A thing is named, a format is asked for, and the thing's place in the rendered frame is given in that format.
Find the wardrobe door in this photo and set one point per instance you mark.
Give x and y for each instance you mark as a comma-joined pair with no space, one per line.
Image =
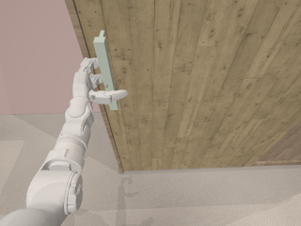
287,148
210,83

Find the robot left upper arm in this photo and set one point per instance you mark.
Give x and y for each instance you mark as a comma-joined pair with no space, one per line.
53,195

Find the robot left hand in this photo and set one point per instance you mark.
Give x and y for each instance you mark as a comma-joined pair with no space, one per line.
83,83

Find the robot left forearm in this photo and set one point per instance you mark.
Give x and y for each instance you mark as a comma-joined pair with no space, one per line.
71,145

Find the handle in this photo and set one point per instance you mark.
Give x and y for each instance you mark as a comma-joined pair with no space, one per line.
102,54

